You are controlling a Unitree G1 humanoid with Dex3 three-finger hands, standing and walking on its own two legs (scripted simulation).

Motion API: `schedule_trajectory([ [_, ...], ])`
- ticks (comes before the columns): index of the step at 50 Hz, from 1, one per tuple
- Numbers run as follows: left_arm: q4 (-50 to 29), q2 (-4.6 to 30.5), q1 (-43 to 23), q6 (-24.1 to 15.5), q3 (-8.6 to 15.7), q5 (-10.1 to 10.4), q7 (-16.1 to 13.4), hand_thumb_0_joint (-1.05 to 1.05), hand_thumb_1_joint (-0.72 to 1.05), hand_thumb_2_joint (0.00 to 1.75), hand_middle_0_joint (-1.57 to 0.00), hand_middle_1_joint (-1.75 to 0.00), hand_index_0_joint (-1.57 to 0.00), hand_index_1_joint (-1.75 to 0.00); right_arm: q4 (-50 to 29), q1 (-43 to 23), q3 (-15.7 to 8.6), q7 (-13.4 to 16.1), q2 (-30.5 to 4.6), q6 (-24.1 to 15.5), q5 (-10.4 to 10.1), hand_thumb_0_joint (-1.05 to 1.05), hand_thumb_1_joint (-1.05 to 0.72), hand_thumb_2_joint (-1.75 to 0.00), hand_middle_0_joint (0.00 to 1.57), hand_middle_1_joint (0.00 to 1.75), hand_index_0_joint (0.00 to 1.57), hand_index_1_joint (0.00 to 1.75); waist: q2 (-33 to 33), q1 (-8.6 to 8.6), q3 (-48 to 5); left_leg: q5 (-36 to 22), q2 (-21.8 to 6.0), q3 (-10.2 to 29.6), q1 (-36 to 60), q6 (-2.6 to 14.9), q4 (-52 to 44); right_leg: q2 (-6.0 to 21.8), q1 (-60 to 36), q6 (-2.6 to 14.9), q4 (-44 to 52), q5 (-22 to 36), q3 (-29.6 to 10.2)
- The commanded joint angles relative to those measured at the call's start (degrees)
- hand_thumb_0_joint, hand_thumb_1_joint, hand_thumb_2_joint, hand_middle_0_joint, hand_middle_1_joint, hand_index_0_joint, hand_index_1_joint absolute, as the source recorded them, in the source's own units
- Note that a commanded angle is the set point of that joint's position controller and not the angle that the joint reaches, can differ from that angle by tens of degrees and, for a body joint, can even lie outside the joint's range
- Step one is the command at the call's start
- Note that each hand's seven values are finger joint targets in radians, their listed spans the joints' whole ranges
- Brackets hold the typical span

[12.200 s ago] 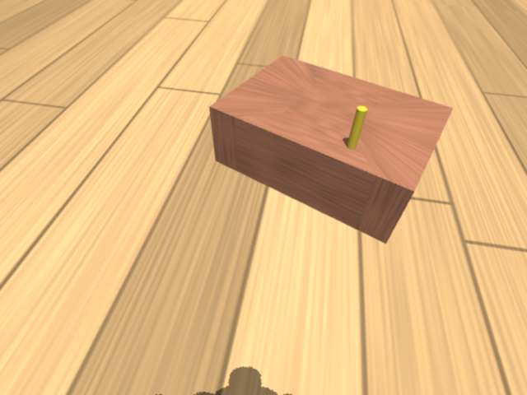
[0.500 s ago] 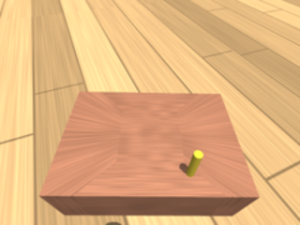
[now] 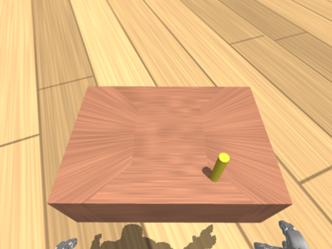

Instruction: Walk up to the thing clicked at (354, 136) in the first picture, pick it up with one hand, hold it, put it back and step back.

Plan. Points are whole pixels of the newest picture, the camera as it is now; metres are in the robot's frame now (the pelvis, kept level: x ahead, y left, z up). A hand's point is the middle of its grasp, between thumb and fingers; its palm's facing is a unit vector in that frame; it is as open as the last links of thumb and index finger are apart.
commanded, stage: go down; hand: right
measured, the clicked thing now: (218, 168) +0.47 -0.20 -0.31
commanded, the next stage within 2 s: none
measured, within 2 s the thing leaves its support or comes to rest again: neither
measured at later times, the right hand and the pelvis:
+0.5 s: hand out of the picture +0.17 -0.28 -0.14, palm faces +0.05 +0.94 -0.33, open 17.4 cm; pelvis +0.02 -0.01 -0.03, yaw -1 degrees
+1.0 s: hand out of the picture +0.15 -0.28 -0.14, palm faces +0.07 +0.94 -0.33, open 17.5 cm; pelvis +0.02 -0.01 -0.05, yaw -2 degrees
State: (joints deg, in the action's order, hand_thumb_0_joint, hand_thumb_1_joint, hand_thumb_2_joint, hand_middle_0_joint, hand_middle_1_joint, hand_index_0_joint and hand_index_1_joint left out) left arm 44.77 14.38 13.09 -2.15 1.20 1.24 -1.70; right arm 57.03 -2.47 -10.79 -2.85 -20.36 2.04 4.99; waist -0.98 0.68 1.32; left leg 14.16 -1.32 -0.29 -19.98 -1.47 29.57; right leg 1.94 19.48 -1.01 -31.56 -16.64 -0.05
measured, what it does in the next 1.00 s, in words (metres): lowers itself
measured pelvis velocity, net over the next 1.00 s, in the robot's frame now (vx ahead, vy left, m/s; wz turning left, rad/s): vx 0.02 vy -0.01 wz -0.03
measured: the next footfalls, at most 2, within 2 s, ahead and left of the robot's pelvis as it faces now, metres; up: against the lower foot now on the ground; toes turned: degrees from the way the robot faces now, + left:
none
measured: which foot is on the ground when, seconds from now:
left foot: down 0.00-1.00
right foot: down 0.00-1.00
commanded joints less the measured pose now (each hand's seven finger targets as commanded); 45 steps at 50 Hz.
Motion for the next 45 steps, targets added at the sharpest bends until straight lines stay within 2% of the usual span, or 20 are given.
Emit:
schedule_trajectory([
  [1,-10.1,9.6,-0.5,-2.2,3.1,0.6,-0.7,0.00,0.91,0.90,-0.21,-0.31,-0.21,-0.31,-8.7,1.8,-1.9,-0.5,-10.4,4.8,0.1,0.00,0.14,-0.07,0.09,0.03,0.07,0.03,3.7,-1.20,-10.8,-9.4,1.7,-2.4,6.6,1.97,-2.2,-2.1,-0.1,0.82,3.0,12.4,1.7],
  [4,-11.7,9.5,-1.4,-3.2,2.8,0.9,-0.9,0.00,0.90,0.89,-0.21,-0.31,-0.21,-0.31,-12.7,2.8,-1.5,-1.4,-9.9,7.9,-0.7,0.00,0.32,-0.06,0.06,0.04,0.06,0.04,3.2,-1.00,-8.0,-4.7,2.0,-3.0,3.3,1.92,-1.8,-1.7,2.0,1.23,2.6,7.7,1.2],
  [6,-12.4,9.6,-1.0,-3.6,2.9,0.9,-1.0,0.00,0.90,0.89,-0.21,-0.31,-0.21,-0.31,-16.4,3.2,-2.2,-1.8,-11.4,8.8,-0.4,0.00,0.43,-0.06,0.05,0.05,0.05,0.05,2.8,-0.69,-9.0,-3.6,2.0,-2.9,2.2,1.85,-1.0,-1.7,1.9,1.46,1.7,6.6,1.0],
  [7,-12.8,9.5,-0.9,-3.9,2.9,0.9,-1.0,0.00,0.91,0.89,-0.21,-0.31,-0.21,-0.31,-17.4,4.0,-1.9,-2.0,-10.6,9.3,-0.5,0.00,0.45,-0.06,0.05,0.05,0.05,0.05,2.2,-0.26,-9.3,-3.3,2.1,-2.9,1.3,1.80,-0.3,-1.6,1.8,1.58,1.1,6.2,1.0],
  [10,-12.8,9.0,0.0,-5.0,2.7,0.4,-1.3,0.00,0.90,0.90,-0.21,-0.31,-0.20,-0.31,-23.1,2.9,-3.0,-1.6,-12.1,9.3,-0.3,0.00,0.53,-0.05,0.04,0.05,0.04,0.05,3.5,0.20,-11.9,-5.7,1.9,-2.7,0.0,1.69,2.7,-1.5,1.8,1.43,-1.9,8.5,0.7],
  [13,-12.8,8.6,0.7,-6.1,2.7,0.1,-2.0,0.00,0.89,0.90,-0.20,-0.30,-0.20,-0.31,-26.5,4.9,-3.0,-0.9,-11.5,9.9,0.0,0.00,0.57,-0.04,0.04,0.05,0.04,0.05,4.6,0.73,-14.0,-7.0,1.8,-2.6,-1.5,1.68,5.3,-1.3,2.3,1.32,-4.5,10.1,0.3],
  [14,-12.9,8.8,0.4,-6.4,2.6,0.1,-2.3,0.00,0.89,0.91,-0.20,-0.30,-0.20,-0.31,-27.8,5.0,-3.6,-0.7,-12.1,10.1,-0.5,0.00,0.58,-0.03,0.04,0.05,0.04,0.05,4.5,0.69,-14.0,-7.0,1.8,-2.7,-2.0,1.55,6.0,-1.3,2.9,1.31,-5.3,9.8,0.2],
  [17,-12.9,8.5,1.2,-7.1,2.5,-0.2,-3.1,0.00,0.89,0.91,-0.20,-0.30,-0.19,-0.31,-31.4,9.3,-3.4,-0.6,-11.3,11.6,-0.6,0.00,0.57,-0.02,0.05,0.05,0.05,0.05,5.7,0.55,-17.3,-10.8,1.7,-3.0,-2.3,1.61,8.6,-1.1,2.3,0.82,-8.2,15.7,-0.3],
  [18,-13.2,8.6,0.6,-7.3,2.5,-0.1,-3.4,0.00,0.89,0.91,-0.20,-0.30,-0.19,-0.31,-32.9,9.2,-3.2,-0.7,-11.3,12.0,-1.2,0.00,0.58,-0.02,0.05,0.05,0.05,0.05,5.6,0.72,-16.4,-10.4,1.8,-3.2,-3.4,1.51,9.2,-1.1,3.5,0.82,-8.6,15.0,-0.4],
  [19,-13.5,9.0,1.0,-7.3,2.8,-0.1,-3.8,0.00,0.89,0.91,-0.20,-0.30,-0.19,-0.30,-35.6,9.4,-3.8,-0.7,-12.5,12.5,-1.1,0.00,0.59,-0.01,0.05,0.05,0.05,0.05,6.5,0.41,-17.7,-10.9,1.7,-3.1,-3.3,1.59,9.8,-1.1,3.3,0.70,-9.3,15.9,-0.5],
  [21,-13.7,8.5,1.0,-7.5,2.5,-0.1,-4.1,0.00,0.89,0.91,-0.19,-0.30,-0.19,-0.30,-35.5,12.5,-2.3,-1.0,-10.5,14.2,-1.5,0.00,0.58,-0.02,0.05,0.05,0.05,0.05,5.6,1.08,-17.4,-11.2,1.9,-3.5,-4.0,1.54,10.6,-0.9,4.1,0.56,-10.5,17.3,-1.0],
  [23,-14.6,8.5,0.2,-7.7,2.2,0.1,-4.5,0.00,0.89,0.91,-0.20,-0.30,-0.19,-0.30,-39.1,12.7,-3.4,-1.1,-12.2,15.7,-2.2,0.00,0.58,-0.02,0.05,0.05,0.05,0.05,7.5,0.14,-15.8,-9.6,1.9,-3.7,-5.2,1.56,11.2,-0.9,5.8,0.35,-10.9,16.1,-1.2],
  [24,-15.0,8.8,0.3,-7.7,2.5,0.1,-4.7,0.00,0.89,0.91,-0.19,-0.30,-0.19,-0.30,-40.0,13.6,-3.3,-1.1,-12.3,16.4,-2.2,0.00,0.59,-0.02,0.05,0.05,0.05,0.05,7.0,0.70,-16.4,-9.6,2.0,-3.7,-5.5,1.59,11.5,-0.8,5.9,0.42,-11.4,16.3,-1.3],
  [28,-16.6,8.0,-0.2,-8.2,2.0,0.4,-5.1,0.00,0.90,0.90,-0.19,-0.30,-0.19,-0.30,-41.8,18.2,-1.6,-1.5,-9.8,19.5,-2.8,0.00,0.57,-0.02,0.05,0.05,0.05,0.05,4.9,0.95,-15.8,-9.3,1.9,-3.9,-6.5,1.36,12.6,-1.1,8.5,0.71,-13.1,14.3,-1.4],
  [29,-16.6,8.1,0.0,-8.3,2.1,0.4,-5.2,0.00,0.90,0.90,-0.19,-0.30,-0.19,-0.30,-44.5,17.3,-1.9,-1.5,-10.7,20.0,-2.9,0.00,0.58,-0.02,0.05,0.05,0.05,0.05,6.4,0.87,-16.4,-9.1,2.1,-4.1,-7.2,1.46,13.3,-0.9,8.1,0.40,-13.3,15.9,-1.9],
  [30,-17.0,8.5,-0.1,-8.5,2.2,0.4,-5.2,0.00,0.90,0.90,-0.19,-0.30,-0.19,-0.30,-46.0,16.6,-3.8,-1.2,-12.8,20.4,-2.9,0.00,0.58,-0.02,0.05,0.05,0.05,0.05,7.1,0.49,-17.1,-8.8,2.0,-4.1,-7.3,1.54,13.6,-0.8,8.6,0.36,-13.9,16.2,-2.0],
  [32,-17.6,8.1,-0.1,-8.8,2.0,0.5,-5.4,0.00,0.90,0.90,-0.19,-0.30,-0.19,-0.30,-46.4,19.1,-2.3,-1.2,-10.9,21.4,-3.0,0.00,0.55,-0.03,0.05,0.05,0.05,0.05,5.7,0.56,-15.9,-7.9,2.2,-4.3,-8.7,1.48,14.4,-0.7,9.7,0.31,-14.3,15.7,-2.3],
  [39,-18.8,7.6,0.4,-10.2,1.7,0.2,-6.3,0.00,0.90,0.90,-0.19,-0.30,-0.19,-0.30,-52.6,21.0,-3.8,-1.1,-11.8,23.5,-3.3,0.00,0.57,-0.02,0.05,0.05,0.05,0.05,6.7,1.06,-18.1,-7.1,2.0,-4.4,-10.2,1.46,16.3,-0.9,10.9,0.54,-16.4,14.1,-2.7],
  [42,-19.5,7.6,0.2,-10.8,1.6,0.3,-6.9,0.00,0.90,0.90,-0.19,-0.30,-0.19,-0.30,-55.2,20.9,-4.9,-1.2,-13.0,23.8,-3.5,0.00,0.57,-0.02,0.05,0.05,0.05,0.05,7.1,0.72,-17.6,-5.3,2.0,-4.4,-11.0,1.46,16.4,-1.0,12.3,0.69,-16.6,10.7,-2.7],
  [45,-19.0,7.7,0.6,-11.3,1.6,0.3,-7.3,0.00,0.91,0.90,-0.19,-0.30,-0.19,-0.30,-54.2,23.1,-4.8,-1.5,-12.2,24.3,-3.9,0.00,0.56,-0.02,0.05,0.05,0.05,0.05,6.2,0.79,-17.2,-5.4,2.1,-4.7,-11.3,1.43,16.8,-1.0,12.6,0.63,-16.9,11.6,-2.9],
])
